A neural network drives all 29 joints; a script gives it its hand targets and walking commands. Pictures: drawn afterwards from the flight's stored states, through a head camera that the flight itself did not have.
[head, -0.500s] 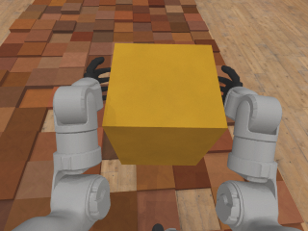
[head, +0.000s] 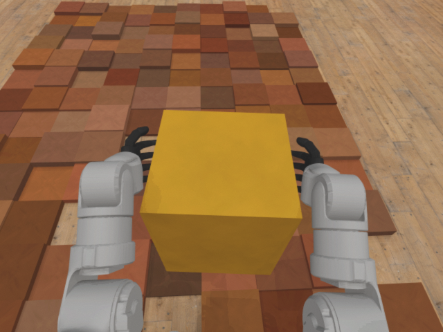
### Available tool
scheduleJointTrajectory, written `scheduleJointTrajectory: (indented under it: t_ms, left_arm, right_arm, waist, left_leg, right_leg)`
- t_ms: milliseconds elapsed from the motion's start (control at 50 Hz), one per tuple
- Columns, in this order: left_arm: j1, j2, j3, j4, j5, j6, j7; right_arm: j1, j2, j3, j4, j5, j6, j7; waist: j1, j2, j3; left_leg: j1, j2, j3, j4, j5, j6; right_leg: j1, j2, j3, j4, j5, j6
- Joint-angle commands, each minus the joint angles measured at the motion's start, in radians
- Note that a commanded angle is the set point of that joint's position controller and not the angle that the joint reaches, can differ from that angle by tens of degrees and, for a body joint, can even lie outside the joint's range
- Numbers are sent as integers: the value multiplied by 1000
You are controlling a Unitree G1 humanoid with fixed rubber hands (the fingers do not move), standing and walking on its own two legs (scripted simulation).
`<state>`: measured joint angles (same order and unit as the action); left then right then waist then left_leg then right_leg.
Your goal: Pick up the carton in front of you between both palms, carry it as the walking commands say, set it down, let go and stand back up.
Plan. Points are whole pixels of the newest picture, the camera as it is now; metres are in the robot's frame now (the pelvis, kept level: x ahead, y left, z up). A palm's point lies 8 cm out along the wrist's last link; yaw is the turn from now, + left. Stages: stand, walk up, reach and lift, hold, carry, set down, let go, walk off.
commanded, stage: carry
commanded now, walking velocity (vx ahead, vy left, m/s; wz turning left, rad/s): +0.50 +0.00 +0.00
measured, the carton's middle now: (221, 198) +0.36 -0.01 +0.03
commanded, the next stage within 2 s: none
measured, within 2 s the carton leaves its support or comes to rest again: neither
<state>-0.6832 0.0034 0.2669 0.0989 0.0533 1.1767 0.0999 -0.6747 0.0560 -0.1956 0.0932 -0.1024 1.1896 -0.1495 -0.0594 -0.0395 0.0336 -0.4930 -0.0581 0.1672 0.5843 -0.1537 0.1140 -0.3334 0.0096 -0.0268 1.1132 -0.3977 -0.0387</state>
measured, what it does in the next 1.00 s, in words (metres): walks ahead: right foot, then left foot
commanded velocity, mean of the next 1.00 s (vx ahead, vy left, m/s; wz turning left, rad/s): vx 0.50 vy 0.00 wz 0.00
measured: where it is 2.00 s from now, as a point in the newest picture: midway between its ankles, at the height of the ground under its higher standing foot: (200, 143)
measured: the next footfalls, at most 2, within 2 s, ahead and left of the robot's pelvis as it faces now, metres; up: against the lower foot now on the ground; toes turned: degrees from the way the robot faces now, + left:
right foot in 0.28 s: +0.33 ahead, -0.11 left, +0.01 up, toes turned -4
left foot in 0.70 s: +0.60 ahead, +0.12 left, -0.01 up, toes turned +1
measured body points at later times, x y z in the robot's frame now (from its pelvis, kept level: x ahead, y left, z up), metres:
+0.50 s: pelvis +0.29 -0.03 +0.03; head +0.34 -0.03 +0.48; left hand +0.67 +0.16 +0.18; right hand +0.70 -0.14 +0.18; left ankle +0.32 +0.10 -0.66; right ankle +0.29 -0.11 -0.71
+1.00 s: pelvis +0.60 +0.06 +0.01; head +0.67 +0.07 +0.45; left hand +1.00 +0.18 +0.09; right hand +0.96 -0.12 +0.09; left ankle +0.55 +0.12 -0.74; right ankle +0.68 -0.06 -0.70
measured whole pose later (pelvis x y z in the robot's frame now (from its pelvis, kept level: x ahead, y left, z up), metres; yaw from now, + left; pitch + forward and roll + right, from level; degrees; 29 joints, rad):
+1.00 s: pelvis +0.60 +0.06 +0.01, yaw +0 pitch +6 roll -2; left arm -0.75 -0.04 0.26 0.07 0.09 1.24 0.13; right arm -0.68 0.04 -0.27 0.02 -0.06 1.24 -0.12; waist -0.07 0.00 0.07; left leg -0.20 -0.04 0.00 0.38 -0.63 0.09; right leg -0.60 0.01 -0.07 0.72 -0.40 0.01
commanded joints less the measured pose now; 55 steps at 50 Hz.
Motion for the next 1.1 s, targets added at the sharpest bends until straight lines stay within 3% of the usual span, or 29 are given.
scheduleJointTrajectory:
  t_ms: [0,20,60,120,180,220,240,260,280,300,340,380,460,520,640,660,680,700,720,740,760,800,840,920,980,1000,1040,1060,1080]
  left_arm:
    - [-682,-1094,-675,-111,-375,7,-223]
    - [-684,-1073,-659,-125,-357,2,-208]
    - [-648,-1042,-647,-150,-324,0,-181]
    - [-623,-988,-636,-173,-288,10,-155]
    - [-663,-940,-646,-208,-293,32,-141]
    - [-663,-916,-655,-195,-306,57,-140]
    - [-667,-904,-657,-192,-322,70,-144]
    - [-668,-896,-656,-181,-335,82,-152]
    - [-688,-849,-638,-140,-324,89,-152]
    - [-707,-883,-652,-133,-350,101,-157]
    - [-768,-942,-665,-153,-410,119,-173]
    - [-847,-1010,-678,-152,-463,131,-188]
    - [-968,-1077,-667,-154,-524,131,-211]
    - [-981,-1102,-648,-111,-533,127,-221]
    - [-946,-1111,-617,-22,-510,113,-225]
    - [-939,-1110,-613,-9,-502,111,-223]
    - [-924,-1112,-610,10,-495,110,-222]
    - [-939,-1122,-607,15,-489,109,-221]
    - [-977,-1135,-616,-9,-496,108,-220]
    - [-969,-1157,-626,-7,-497,110,-221]
    - [-965,-1161,-622,8,-493,106,-218]
    - [-900,-1168,-592,35,-457,99,-205]
    - [-821,-1180,-588,28,-416,88,-188]
    - [-749,-1165,-619,-64,-345,48,-147]
    - [-722,-1117,-658,-141,-305,19,-130]
    - [-706,-1104,-670,-156,-300,13,-129]
    - [-673,-1082,-688,-188,-313,8,-140]
    - [-654,-1060,-695,-199,-332,4,-152]
    - [-647,-1058,-711,-203,-352,8,-167]
  right_arm:
    - [-774,1115,700,-166,526,-29,263]
    - [-844,1134,726,-214,563,-32,272]
    - [-878,1130,749,-261,601,-29,275]
    - [-864,1089,735,-271,615,-18,277]
    - [-873,1027,710,-279,606,3,273]
    - [-846,985,682,-249,588,25,265]
    - [-817,960,666,-226,567,35,259]
    - [-808,925,647,-202,547,48,254]
    - [-790,933,620,-168,533,76,251]
    - [-797,896,596,-153,510,93,245]
    - [-830,883,559,-131,475,118,234]
    - [-824,895,521,-91,436,128,223]
    - [-850,897,470,-65,376,127,199]
    - [-842,876,445,-38,335,124,184]
    - [-841,879,434,20,323,127,197]
    - [-839,885,432,34,326,127,202]
    - [-828,890,427,55,331,127,207]
    - [-836,892,419,68,333,122,211]
    - [-825,889,414,77,334,108,213]
    - [-802,889,411,88,344,96,215]
    - [-798,908,419,66,360,93,217]
    - [-846,971,450,-8,401,86,225]
    - [-885,1032,490,-80,444,74,237]
    - [-926,1099,587,-212,519,42,268]
    - [-918,1103,666,-267,564,16,288]
    - [-912,1093,686,-278,573,9,291]
    - [-870,1069,719,-287,569,-4,288]
    - [-864,1051,729,-300,558,-12,283]
    - [-851,1020,724,-290,540,-14,275]
  waist:
    - [-49,110,-592]
    - [-32,49,-536]
    - [-27,67,-510]
    - [-33,135,-497]
    - [-22,142,-480]
    - [43,138,-515]
    - [100,120,-542]
    - [142,19,-550]
    - [139,-190,-644]
    - [132,-145,-655]
    - [145,-38,-593]
    - [139,0,-572]
    - [151,-47,-521]
    - [164,-67,-497]
    - [177,-82,-417]
    - [170,-79,-408]
    - [138,-68,-428]
    - [89,30,-523]
    - [9,164,-631]
    - [-21,336,-675]
    - [-25,260,-650]
    - [-36,163,-594]
    - [-14,181,-600]
    - [-7,228,-584]
    - [20,222,-559]
    - [45,205,-560]
    - [161,154,-621]
    - [218,55,-641]
    - [204,-75,-628]
  left_leg:
    - [826,338,-550,-151,200,143]
    - [747,328,-518,-167,154,105]
    - [623,298,-454,-209,87,94]
    - [597,298,-392,-210,188,119]
    - [429,226,-221,-212,227,45]
    - [351,184,-111,-71,352,-7]
    - [276,152,-83,61,369,-22]
    - [106,93,-86,228,-7,-32]
    - [-147,-11,-134,446,-280,-68]
    - [-217,45,-225,566,-316,-51]
    - [-287,86,-234,533,-264,-44]
    - [-270,111,-231,448,-206,-55]
    - [-273,111,-192,302,-142,-84]
    - [-228,106,-160,175,16,-88]
    - [-110,75,-106,-98,174,-60]
    - [-47,76,-97,-163,217,-54]
    - [68,72,-70,-236,289,-48]
    - [409,92,-32,-142,235,-28]
    - [782,220,-224,-61,323,49]
    - [963,361,-497,-63,433,110]
    - [969,357,-524,-59,430,105]
    - [892,322,-466,-102,411,60]
    - [829,304,-440,-149,305,51]
    - [755,251,-382,-199,110,69]
    - [647,236,-318,-214,232,44]
    - [610,241,-289,-197,297,36]
    - [503,230,-190,29,536,8]
    - [392,182,-142,237,469,-9]
    - [180,109,-143,389,-31,-7]
  right_leg:
    - [-491,-12,91,239,-45,-5]
    - [-477,-32,84,130,-18,-11]
    - [-387,-30,48,-17,30,-4]
    - [-365,-28,17,-257,73,16]
    - [-68,50,-111,-569,307,18]
    - [171,46,-135,-658,517,-20]
    - [306,18,-114,-677,475,-42]
    - [459,-100,43,-673,530,-70]
    - [675,-316,442,-694,616,-239]
    - [688,-369,500,-679,488,-291]
    - [610,-327,436,-677,529,-255]
    - [546,-304,373,-684,548,-215]
    - [483,-275,308,-725,471,-209]
    - [458,-239,222,-722,501,-175]
    - [443,-196,121,-631,540,-114]
    - [433,-185,96,-591,546,-96]
    - [417,-155,49,-508,585,-68]
    - [228,-115,-17,-351,554,-26]
    - [-93,-89,-12,-162,357,25]
    - [-361,-2,-9,45,-146,65]
    - [-437,-3,32,97,-200,54]
    - [-463,-19,33,15,-122,33]
    - [-405,-21,13,-70,-80,43]
    - [-315,16,-40,-338,-81,51]
    - [-100,43,-122,-494,103,45]
    - [-3,39,-129,-528,149,32]
    - [305,27,-158,-650,232,-2]
    - [471,-2,-162,-721,242,9]
    - [607,-79,-65,-678,213,24]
